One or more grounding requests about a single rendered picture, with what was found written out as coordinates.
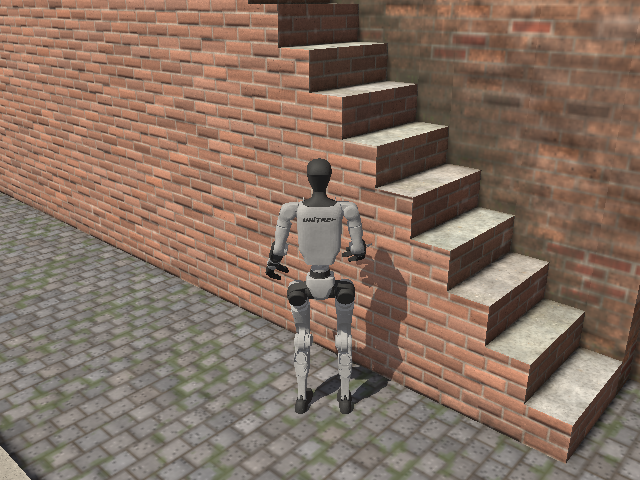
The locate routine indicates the right robot hand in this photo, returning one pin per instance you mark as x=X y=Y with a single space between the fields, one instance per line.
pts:
x=353 y=258

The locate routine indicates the robot right forearm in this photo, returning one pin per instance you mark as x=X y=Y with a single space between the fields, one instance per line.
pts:
x=360 y=255

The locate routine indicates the robot right upper arm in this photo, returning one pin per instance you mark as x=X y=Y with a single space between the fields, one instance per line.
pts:
x=351 y=213

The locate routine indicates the right robot thigh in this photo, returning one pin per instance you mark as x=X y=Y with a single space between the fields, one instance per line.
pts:
x=344 y=303

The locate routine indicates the robot left forearm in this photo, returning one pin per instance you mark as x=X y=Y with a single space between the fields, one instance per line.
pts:
x=274 y=260

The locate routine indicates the robot left upper arm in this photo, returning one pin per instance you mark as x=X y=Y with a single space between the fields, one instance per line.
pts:
x=287 y=212

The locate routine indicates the left robot hand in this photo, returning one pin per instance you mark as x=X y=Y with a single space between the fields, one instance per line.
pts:
x=271 y=273

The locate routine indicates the left robot shin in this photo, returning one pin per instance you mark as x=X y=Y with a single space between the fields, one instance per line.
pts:
x=302 y=366

